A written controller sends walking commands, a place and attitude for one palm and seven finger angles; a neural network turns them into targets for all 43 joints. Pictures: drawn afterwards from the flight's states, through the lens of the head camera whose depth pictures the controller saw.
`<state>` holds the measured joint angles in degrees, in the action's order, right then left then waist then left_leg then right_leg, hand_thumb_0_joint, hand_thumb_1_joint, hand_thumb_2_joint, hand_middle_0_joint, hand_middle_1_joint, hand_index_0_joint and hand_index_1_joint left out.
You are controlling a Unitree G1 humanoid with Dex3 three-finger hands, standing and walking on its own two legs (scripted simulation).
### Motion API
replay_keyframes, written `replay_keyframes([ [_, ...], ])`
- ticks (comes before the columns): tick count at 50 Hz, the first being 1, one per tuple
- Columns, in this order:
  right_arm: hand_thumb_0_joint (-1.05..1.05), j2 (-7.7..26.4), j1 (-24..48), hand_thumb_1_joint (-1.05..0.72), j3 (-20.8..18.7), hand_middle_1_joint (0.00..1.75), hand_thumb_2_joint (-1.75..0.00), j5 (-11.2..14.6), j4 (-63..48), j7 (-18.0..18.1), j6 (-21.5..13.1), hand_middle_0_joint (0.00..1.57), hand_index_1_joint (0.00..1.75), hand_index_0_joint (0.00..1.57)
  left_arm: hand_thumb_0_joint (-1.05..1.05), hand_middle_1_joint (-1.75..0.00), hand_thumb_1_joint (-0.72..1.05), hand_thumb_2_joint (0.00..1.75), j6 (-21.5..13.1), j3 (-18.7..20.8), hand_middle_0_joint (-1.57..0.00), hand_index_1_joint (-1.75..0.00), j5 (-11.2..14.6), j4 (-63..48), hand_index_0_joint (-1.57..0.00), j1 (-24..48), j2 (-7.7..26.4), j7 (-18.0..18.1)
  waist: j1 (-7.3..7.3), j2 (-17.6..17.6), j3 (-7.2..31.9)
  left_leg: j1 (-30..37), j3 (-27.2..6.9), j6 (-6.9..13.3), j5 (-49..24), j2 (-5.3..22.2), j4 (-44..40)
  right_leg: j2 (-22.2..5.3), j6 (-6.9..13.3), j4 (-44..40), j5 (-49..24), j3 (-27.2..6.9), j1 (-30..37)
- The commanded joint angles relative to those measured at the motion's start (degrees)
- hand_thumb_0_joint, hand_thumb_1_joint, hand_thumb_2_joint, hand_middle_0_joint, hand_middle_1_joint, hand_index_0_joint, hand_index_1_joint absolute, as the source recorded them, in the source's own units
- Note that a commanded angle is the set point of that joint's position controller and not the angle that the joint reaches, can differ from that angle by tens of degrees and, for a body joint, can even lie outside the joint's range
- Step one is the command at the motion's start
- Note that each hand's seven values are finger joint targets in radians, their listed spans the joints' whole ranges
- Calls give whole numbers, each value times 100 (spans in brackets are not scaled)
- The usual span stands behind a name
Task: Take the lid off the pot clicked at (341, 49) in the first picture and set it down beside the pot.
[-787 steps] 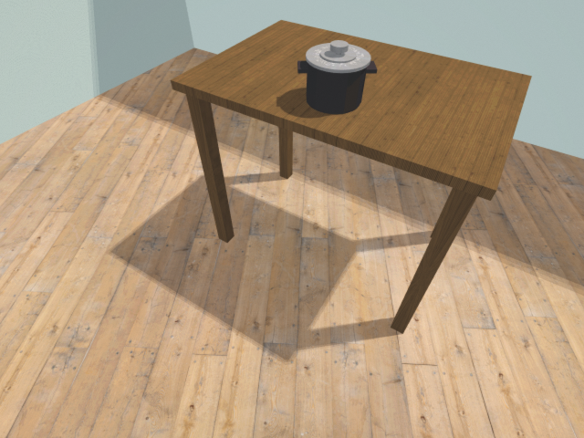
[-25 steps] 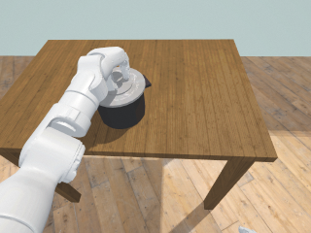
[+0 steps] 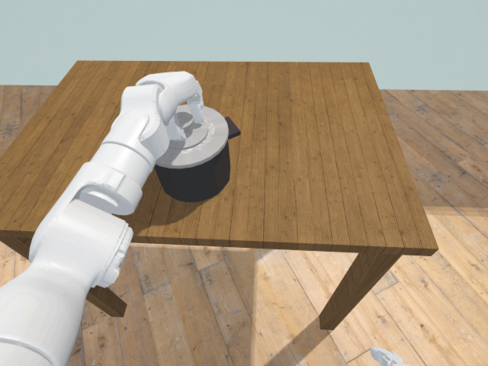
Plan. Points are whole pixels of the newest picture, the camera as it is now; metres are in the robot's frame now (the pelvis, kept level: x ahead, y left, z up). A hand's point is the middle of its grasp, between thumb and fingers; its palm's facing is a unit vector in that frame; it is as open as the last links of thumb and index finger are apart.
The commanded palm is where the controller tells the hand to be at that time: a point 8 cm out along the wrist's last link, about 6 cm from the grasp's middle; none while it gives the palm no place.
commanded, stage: close the fingers and squeeze the knob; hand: left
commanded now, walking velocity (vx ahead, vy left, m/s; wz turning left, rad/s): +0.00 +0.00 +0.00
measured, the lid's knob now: (181, 123) +0.50 +0.10 +0.13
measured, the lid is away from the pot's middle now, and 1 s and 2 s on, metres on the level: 0.00 0.01 0.02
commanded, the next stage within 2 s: lift the lid straight up in 0.42 s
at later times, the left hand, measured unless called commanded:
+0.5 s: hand (176, 122) +0.47 +0.10 +0.15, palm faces -0.37 -0.04 -0.93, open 7.3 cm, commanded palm +0.47 +0.10 +0.21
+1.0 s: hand (177, 103) +0.48 +0.10 +0.18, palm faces -0.34 -0.06 -0.94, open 7.3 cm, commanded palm +0.47 +0.10 +0.25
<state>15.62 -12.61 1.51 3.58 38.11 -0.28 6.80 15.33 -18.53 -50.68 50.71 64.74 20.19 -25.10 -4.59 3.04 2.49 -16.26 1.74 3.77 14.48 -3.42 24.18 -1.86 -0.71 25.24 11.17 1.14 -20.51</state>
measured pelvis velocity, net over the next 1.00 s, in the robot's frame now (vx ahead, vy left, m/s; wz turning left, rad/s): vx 0.00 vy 0.00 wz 0.00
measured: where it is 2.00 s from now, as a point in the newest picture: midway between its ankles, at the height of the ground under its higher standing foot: outside the picture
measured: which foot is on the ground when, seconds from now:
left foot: down 0.00-1.00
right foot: down 0.00-1.00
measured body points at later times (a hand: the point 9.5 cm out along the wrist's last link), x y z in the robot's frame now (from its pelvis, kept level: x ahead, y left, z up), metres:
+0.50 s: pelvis +0.00 +0.00 +0.00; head +0.04 -0.02 +0.45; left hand +0.49 +0.10 +0.21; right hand +0.09 -0.26 -0.13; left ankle -0.03 +0.08 -0.74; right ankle +0.01 -0.13 -0.74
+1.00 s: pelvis +0.00 +0.00 +0.00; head +0.04 -0.03 +0.45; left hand +0.49 +0.10 +0.24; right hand +0.08 -0.26 -0.13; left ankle -0.03 +0.08 -0.74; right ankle +0.01 -0.13 -0.74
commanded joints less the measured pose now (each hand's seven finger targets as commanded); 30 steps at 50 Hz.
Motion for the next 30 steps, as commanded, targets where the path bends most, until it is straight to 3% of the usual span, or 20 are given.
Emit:
replay_keyframes([
  [1,0,704,26,-90,-292,30,-90,-19,-636,17,-167,20,30,20,0,-101,50,77,-48,416,-77,-100,-177,-1065,-75,3183,1188,224,-49,-512,2460,1001,-393,-13,-2132,76,-60,223,333,18,-2045,39,1064],
  [3,0,742,40,-90,-304,30,-90,-19,-648,22,-161,20,30,20,0,-101,52,78,-43,354,-78,-100,-114,-914,-76,3041,1072,217,-81,-525,2292,984,-394,-5,-2228,82,-21,226,345,-14,-2049,61,938],
  [6,0,718,-4,-90,-300,30,-90,-11,-611,20,-168,20,30,20,0,-101,55,79,-38,409,-79,-100,-165,-956,-77,3227,1158,222,-71,-570,2276,977,-404,-8,-2036,87,-74,245,345,-19,-1935,67,947],
  [8,0,717,44,-90,-319,30,-90,-39,-667,-2,-186,20,30,20,0,-102,57,80,-53,243,-80,-101,-94,-1326,-78,3286,934,226,-66,-242,2473,1224,-478,-18,-2493,108,-6,221,369,9,-2010,54,826],
  [11,0,719,-33,-90,-306,30,-90,-39,-617,-7,-192,20,30,20,0,-102,59,81,-44,459,-82,-102,-153,-1124,-80,3093,1177,229,-49,-504,2464,1180,-453,-27,-2446,114,-14,252,335,-8,-2069,67,966],
  [14,0,722,-23,-90,-303,30,-90,-18,-557,17,-173,20,30,20,0,-103,62,83,5,259,-83,-103,-120,-885,-81,3223,960,207,-112,-620,2150,939,-381,-9,-1924,80,-103,250,337,-63,-1874,91,885],
  [17,0,718,-33,-90,-296,30,-90,-35,-562,16,-212,20,30,20,0,-103,66,84,13,323,-85,-103,-131,-952,-82,3316,1027,239,-78,-500,2315,1021,-437,-6,-1969,85,-83,236,362,-27,-1832,51,874],
  [19,0,734,-69,-90,-286,30,-90,-46,-523,33,-200,20,30,20,0,-104,68,85,-7,412,-86,-104,-127,-649,-83,3097,1085,236,-86,-586,2185,899,-397,-11,-1861,71,-89,244,351,-27,-1808,89,878],
  [20,0,734,-57,-90,-273,30,-90,-37,-512,37,-182,20,30,20,0,-104,69,86,-8,252,-86,-104,-128,-647,-84,3290,938,216,-132,-585,2141,838,-386,-14,-1737,55,-123,244,349,-38,-1775,85,855],
  [24,0,720,-79,-90,-309,30,-90,-84,-564,32,-224,20,30,20,0,-105,71,87,-49,436,-87,-105,-145,-983,-85,3348,1134,248,-67,-480,2556,1043,-426,8,-2050,74,-33,220,357,7,-1971,10,1004],
  [27,0,721,-75,-90,-284,30,-90,-34,-532,59,-190,20,30,20,0,-105,72,87,-32,351,-88,-106,-128,-587,-86,3277,1045,206,-117,-762,2148,800,-354,12,-1727,58,-124,241,333,-67,-1848,70,969],
  [29,0,724,-65,-90,-291,30,-90,-34,-507,74,-178,20,30,20,0,-105,72,87,-34,258,-88,-106,-142,-858,-86,3800,1044,217,-176,-645,2226,847,-372,18,-1607,63,-163,230,341,-85,-1786,39,927],
  [30,0,700,-67,-90,-304,30,-90,-46,-526,71,-226,20,30,20,0,-105,72,87,-36,172,-88,-106,-140,-1060,-86,4010,939,232,-179,-409,2395,1025,-430,17,-1782,72,-117,214,365,-52,-1801,-2,842],
])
